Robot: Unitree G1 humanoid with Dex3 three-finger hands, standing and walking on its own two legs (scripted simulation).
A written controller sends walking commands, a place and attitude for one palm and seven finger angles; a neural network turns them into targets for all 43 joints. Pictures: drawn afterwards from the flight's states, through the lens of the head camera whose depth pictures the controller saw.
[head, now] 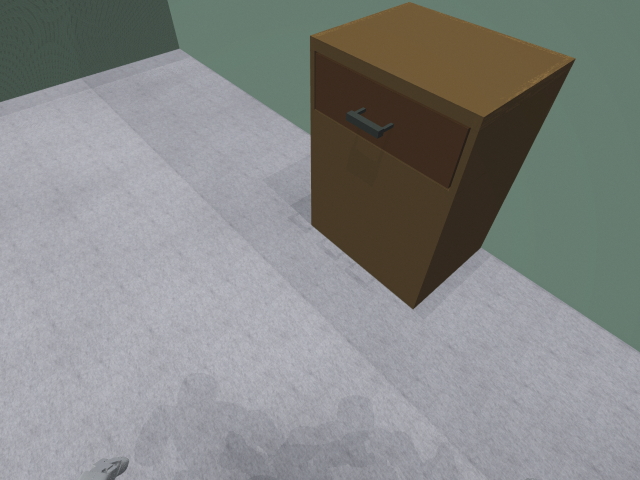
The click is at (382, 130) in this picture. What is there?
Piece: drawer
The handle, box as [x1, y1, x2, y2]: [346, 107, 393, 138]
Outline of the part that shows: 346,113 346,119 377,138 381,136 384,131 392,127 393,125 392,123 389,123 381,127 366,119 359,114 365,111 365,108 363,107 354,112 351,110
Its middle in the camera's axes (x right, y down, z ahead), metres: +0.13 -0.32 +1.06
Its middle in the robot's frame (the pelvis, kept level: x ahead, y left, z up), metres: +1.00 -0.08 -0.10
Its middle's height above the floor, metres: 0.67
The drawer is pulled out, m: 0.00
